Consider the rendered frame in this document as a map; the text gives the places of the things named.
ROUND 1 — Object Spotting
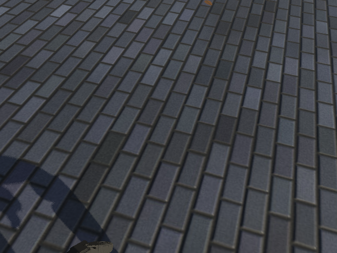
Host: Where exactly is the robot left hand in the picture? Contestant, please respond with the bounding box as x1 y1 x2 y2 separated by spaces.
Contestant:
67 240 113 253

